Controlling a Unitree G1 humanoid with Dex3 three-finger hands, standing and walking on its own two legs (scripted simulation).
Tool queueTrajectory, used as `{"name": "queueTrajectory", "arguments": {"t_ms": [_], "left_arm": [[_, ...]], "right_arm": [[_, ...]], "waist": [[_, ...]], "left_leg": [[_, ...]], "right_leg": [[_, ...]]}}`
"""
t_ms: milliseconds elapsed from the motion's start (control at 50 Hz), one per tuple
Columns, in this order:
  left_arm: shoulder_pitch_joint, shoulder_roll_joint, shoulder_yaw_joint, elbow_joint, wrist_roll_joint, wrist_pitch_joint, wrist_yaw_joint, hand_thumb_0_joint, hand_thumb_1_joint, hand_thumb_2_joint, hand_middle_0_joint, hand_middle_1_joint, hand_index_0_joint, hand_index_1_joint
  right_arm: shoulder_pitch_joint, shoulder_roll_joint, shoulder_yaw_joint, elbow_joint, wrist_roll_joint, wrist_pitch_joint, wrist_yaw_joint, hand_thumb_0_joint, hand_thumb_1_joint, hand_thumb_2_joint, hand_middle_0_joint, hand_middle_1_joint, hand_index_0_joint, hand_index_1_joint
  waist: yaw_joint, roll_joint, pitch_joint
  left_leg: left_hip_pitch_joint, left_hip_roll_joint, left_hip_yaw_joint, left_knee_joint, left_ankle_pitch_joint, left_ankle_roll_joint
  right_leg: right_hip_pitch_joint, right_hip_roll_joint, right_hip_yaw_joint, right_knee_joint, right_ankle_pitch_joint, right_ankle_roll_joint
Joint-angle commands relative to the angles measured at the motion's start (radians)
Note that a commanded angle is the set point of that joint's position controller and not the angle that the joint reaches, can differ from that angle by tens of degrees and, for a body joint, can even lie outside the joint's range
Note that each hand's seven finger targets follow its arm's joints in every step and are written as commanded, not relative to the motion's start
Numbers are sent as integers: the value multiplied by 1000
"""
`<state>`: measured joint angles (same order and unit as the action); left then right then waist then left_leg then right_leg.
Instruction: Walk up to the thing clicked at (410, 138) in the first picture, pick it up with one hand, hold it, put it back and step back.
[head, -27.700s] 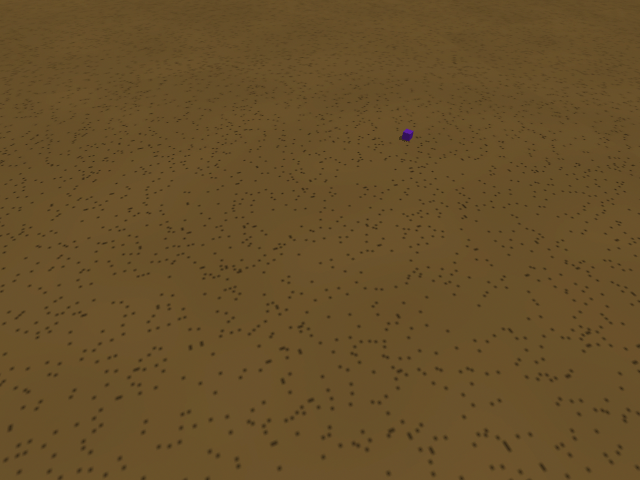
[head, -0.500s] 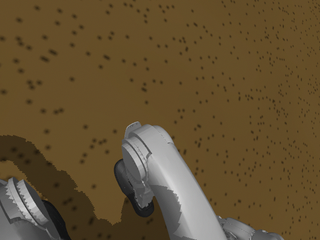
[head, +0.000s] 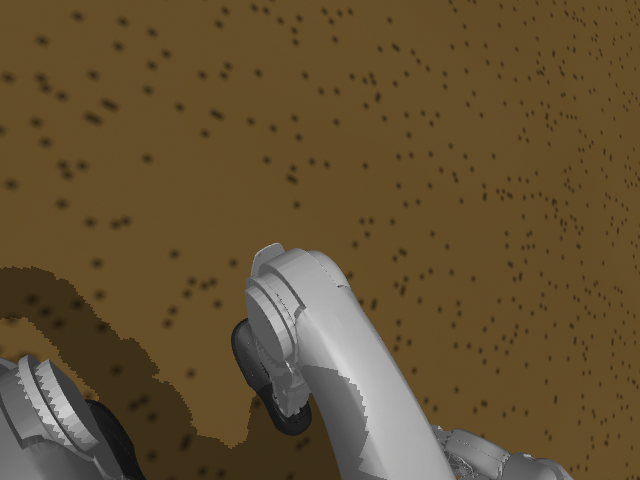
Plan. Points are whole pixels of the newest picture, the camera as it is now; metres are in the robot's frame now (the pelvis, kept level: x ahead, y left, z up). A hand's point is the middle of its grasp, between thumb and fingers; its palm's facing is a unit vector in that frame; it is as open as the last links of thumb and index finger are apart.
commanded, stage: close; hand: left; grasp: from above
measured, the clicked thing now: out of the picture +0.43 +0.33 -0.29
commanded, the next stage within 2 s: none
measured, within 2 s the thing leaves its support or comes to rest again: neither
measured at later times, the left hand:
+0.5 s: hand out of the picture +0.43 +0.30 -0.25, palm faces +0.08 -0.50 -0.86, open 11.0 cm
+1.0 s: hand out of the picture +0.44 +0.30 -0.25, palm faces +0.07 -0.50 -0.87, open 11.0 cm
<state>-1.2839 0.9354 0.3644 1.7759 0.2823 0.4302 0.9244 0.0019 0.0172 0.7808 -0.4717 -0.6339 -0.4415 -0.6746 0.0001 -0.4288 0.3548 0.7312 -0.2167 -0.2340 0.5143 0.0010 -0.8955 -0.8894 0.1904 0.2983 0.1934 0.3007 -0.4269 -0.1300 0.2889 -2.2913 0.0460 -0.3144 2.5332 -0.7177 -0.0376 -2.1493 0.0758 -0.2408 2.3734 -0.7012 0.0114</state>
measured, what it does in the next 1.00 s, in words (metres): stands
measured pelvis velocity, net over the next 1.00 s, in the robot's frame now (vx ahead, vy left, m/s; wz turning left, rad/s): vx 0.00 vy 0.00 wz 0.00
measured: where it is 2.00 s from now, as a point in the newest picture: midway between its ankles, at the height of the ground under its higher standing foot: (209, 438)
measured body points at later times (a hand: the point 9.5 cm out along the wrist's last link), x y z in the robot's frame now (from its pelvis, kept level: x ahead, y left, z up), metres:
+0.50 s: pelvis +0.00 +0.00 +0.00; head +0.30 +0.10 +0.32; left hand +0.43 +0.32 -0.20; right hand +0.02 -0.26 -0.06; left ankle +0.07 +0.14 -0.28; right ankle +0.11 -0.11 -0.28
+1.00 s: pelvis +0.00 +0.00 +0.00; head +0.30 +0.09 +0.32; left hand +0.43 +0.32 -0.20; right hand +0.02 -0.26 -0.06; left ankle +0.07 +0.14 -0.28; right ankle +0.11 -0.11 -0.28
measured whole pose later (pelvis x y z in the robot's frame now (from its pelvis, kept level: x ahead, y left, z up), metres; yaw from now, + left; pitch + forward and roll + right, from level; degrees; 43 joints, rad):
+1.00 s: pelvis +0.00 +0.00 +0.00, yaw +0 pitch +26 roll -14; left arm -1.31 0.94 0.36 1.78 0.29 0.43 0.92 0.00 -0.03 0.76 -0.43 -0.64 -0.41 -0.68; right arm 0.00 -0.43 0.35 0.73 -0.22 -0.22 0.52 0.00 -0.90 -0.89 0.19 0.30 0.19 0.30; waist -0.43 -0.12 0.28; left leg -2.30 0.05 -0.31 2.53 -0.72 -0.04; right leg -2.16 0.07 -0.24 2.37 -0.70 0.01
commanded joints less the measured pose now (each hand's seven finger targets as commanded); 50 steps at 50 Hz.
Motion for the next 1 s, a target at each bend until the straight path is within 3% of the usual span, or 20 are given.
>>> {"name": "queueTrajectory", "arguments": {"t_ms": [0, 20, 60, 140, 160, 240, 300, 340, 420, 600, 640, 740, 760, 820, 880, 920, 980], "left_arm": [[-241, 143, -33, -78, 4, 2, 40, 0, -12, 796, -454, -633, -418, -671], [-255, 153, -35, -85, 18, 1, 39, 0, -10, 753, -457, -606, -424, -641], [-284, 157, -36, -105, 13, 0, 38, 0, -8, 734, -459, -600, -429, -632], [-258, 143, -42, -84, 16, 6, 26, 0, -11, 752, -447, -619, -419, -649], [-262, 154, -39, -78, 34, 5, 29, 0, -22, 773, -447, -622, -414, -657], [-266, 143, -35, -83, 11, 7, 34, 0, -36, 770, -429, -636, -399, -668], [-263, 143, -34, -79, 14, 4, 40, 0, -16, 749, -448, -615, -418, -647], [-268, 158, -35, -82, 35, 3, 40, 0, -10, 739, -441, -632, -417, -658], [-270, 140, -40, -79, 13, 2, 33, 0, -46, 770, -416, -650, -389, -679], [-278, 153, -38, -90, 23, 2, 32, 0, -42, 759, -424, -640, -397, -669], [-264, 144, -37, -77, 20, 2, 35, 0, -38, 781, -424, -648, -395, -679], [-281, 144, -35, -92, 9, 3, 30, 0, -39, 744, -415, -637, -391, -662], [-283, 156, -33, -85, 29, 3, 31, 0, -55, 738, -415, -625, -388, -654], [-269, 154, -31, -83, 20, 7, 34, 0, -44, 768, -417, -647, -391, -676], [-277, 156, -30, -64, 43, 4, 36, 0, -29, 757, -425, -650, -401, -676], [-278, 149, -34, -67, 31, 4, 35, 0, -27, 808, -436, -663, -404, -696], [-267, 145, -35, -62, 22, 6, 35, 0, -54, 776, -419, -641, -388, -673]], "right_arm": [[206, -345, -76, 29, 2, 11, 9, 0, -878, -891, 200, 299, 200, 299], [208, -341, -74, 49, 1, 14, 8, 0, -879, -892, 200, 300, 200, 300], [187, -340, -75, 59, 3, 11, 7, 0, -882, -893, 200, 300, 200, 300], [179, -337, -74, 52, -5, 11, 7, 0, -878, -891, 200, 300, 200, 300], [215, -345, -80, 63, 1, 14, 6, 0, -880, -892, 200, 300, 200, 300], [192, -344, -82, 54, -1, 13, 11, 0, -880, -892, 200, 300, 200, 300], [197, -343, -79, 50, 2, 19, 12, 0, -880, -892, 200, 300, 200, 300], [196, -338, -79, 63, 3, 20, 11, 0, -881, -892, 200, 300, 200, 300], [201, -342, -81, 55, -4, 16, 12, 0, -880, -891, 200, 300, 200, 300], [184, -340, -80, 68, 1, 16, 7, 0, -883, -893, 200, 300, 200, 300], [209, -342, -79, 50, 0, 17, 12, 0, -878, -891, 200, 299, 200, 299], [182, -343, -77, 49, -4, 17, 12, 0, -879, -891, 201, 300, 200, 300], [206, -345, -82, 66, -1, 21, 11, 0, -882, -893, 200, 300, 200, 300], [199, -341, -79, 44, 1, 16, 13, 0, -880, -892, 200, 300, 200, 300], [222, -344, -84, 56, 5, 22, 12, 0, -880, -892, 200, 300, 200, 300], [218, -343, -81, 51, 0, 20, 10, 0, -878, -891, 200, 299, 200, 299], [223, -348, -80, 49, -2, 18, 14, 0, -880, -891, 200, 299, 200, 299]], "waist": [[-104, 502, -706], [-97, 496, -711], [-99, 494, -695], [-96, 497, -692], [-102, 502, -705], [-97, 487, -695], [-99, 496, -703], [-97, 493, -692], [-102, 488, -705], [-99, 492, -699], [-101, 501, -719], [-102, 504, -698], [-104, 494, -712], [-102, 494, -706], [-106, 502, -717], [-106, 487, -726], [-112, 478, -726]], "left_leg": [[529, 8, 81, -216, 188, 58], [504, 9, 94, -209, 180, 62], [479, 7, 102, -209, 177, 63], [509, 5, 101, -214, 168, 57], [493, 7, 102, -214, 169, 61], [497, 6, 95, -212, 169, 64], [512, 8, 92, -214, 177, 61], [470, 5, 100, -212, 162, 66], [497, 4, 102, -207, 196, 62], [475, 4, 112, -205, 163, 64], [508, 6, 99, -209, 198, 60], [511, 5, 97, -213, 169, 61], [483, 6, 105, -216, 165, 63], [488, 2, 100, -211, 175, 64], [488, 7, 94, -218, 171, 62], [499, 5, 98, -208, 199, 62], [499, 4, 100, -204, 202, 64]], "right_leg": [[347, 2, -78, -233, 347, 8], [357, 8, -70, -247, 350, 8], [352, 4, -66, -255, 355, 12], [341, 3, -72, -247, 330, 9], [351, 10, -66, -260, 339, 8], [344, 1, -73, -246, 337, 11], [348, 3, -74, -243, 349, 8], [347, 6, -65, -256, 339, 6], [369, 6, -68, -252, 363, 18], [359, 9, -62, -262, 342, 13], [361, 6, -69, -246, 363, 11], [338, -3, -74, -241, 337, 10], [360, 7, -67, -257, 342, 10], [351, 0, -66, -250, 346, 11], [344, 6, -65, -256, 346, 6], [365, 7, -63, -260, 368, 12], [378, 10, -64, -258, 373, 16]]}}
